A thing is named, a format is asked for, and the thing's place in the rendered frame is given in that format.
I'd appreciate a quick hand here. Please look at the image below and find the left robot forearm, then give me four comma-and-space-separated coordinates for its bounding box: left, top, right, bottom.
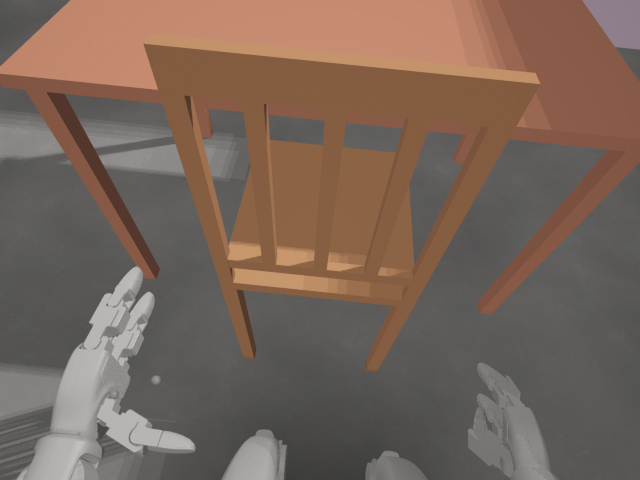
16, 433, 105, 480

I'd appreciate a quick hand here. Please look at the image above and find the robot right hand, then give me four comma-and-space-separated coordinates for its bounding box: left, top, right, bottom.
468, 363, 551, 478

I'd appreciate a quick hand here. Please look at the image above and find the robot right thigh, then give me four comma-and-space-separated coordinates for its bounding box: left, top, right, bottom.
365, 456, 428, 480

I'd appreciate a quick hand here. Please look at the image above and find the chair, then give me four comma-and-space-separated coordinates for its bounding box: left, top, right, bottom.
143, 34, 540, 372

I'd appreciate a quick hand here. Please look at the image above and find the table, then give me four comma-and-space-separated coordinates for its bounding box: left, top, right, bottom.
0, 0, 640, 314

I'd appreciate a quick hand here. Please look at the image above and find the left robot shin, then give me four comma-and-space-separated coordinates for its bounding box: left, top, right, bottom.
255, 430, 275, 438

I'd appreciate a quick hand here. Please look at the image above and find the robot left hand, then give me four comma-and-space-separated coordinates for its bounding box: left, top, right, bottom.
50, 266, 195, 457

